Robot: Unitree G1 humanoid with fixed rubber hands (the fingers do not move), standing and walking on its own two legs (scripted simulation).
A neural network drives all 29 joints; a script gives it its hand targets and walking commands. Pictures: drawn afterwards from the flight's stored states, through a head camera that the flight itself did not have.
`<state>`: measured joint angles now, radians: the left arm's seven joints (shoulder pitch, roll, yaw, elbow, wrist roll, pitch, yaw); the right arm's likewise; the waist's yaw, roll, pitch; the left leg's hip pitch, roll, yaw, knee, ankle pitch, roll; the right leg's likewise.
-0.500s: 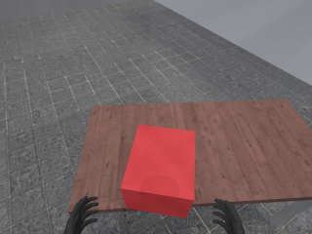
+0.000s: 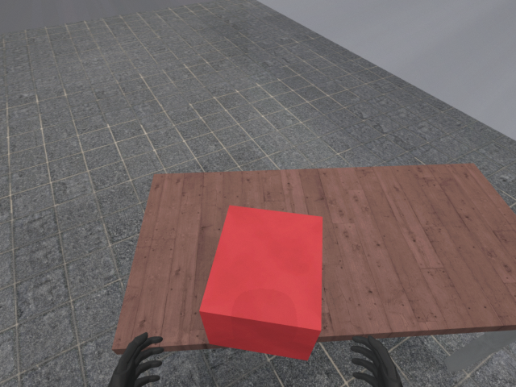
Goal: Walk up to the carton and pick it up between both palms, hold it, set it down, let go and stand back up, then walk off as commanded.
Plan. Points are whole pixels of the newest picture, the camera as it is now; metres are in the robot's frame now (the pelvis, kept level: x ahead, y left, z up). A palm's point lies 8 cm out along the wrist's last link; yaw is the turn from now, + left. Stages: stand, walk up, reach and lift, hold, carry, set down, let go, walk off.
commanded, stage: set down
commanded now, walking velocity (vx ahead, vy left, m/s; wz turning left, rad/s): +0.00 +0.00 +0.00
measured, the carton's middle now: (266, 279) +0.37 -0.01 -0.13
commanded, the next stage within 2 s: let go in 0.24 s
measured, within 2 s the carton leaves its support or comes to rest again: neither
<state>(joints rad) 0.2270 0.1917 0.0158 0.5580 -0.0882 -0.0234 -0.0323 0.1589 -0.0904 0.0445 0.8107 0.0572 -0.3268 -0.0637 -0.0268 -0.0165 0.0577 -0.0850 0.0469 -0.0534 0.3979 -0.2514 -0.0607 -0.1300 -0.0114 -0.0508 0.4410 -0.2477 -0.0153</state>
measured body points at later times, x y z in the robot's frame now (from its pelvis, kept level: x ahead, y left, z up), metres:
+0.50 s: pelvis +0.00 +0.00 +0.00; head +0.00 +0.00 +0.45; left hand +0.17 +0.22 -0.09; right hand +0.16 -0.20 -0.09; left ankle -0.02 +0.16 -0.74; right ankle +0.00 -0.11 -0.74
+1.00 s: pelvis +0.00 +0.02 +0.00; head +0.01 +0.03 +0.45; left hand +0.13 +0.29 -0.12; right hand +0.12 -0.28 -0.10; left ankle -0.02 +0.16 -0.74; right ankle +0.00 -0.11 -0.74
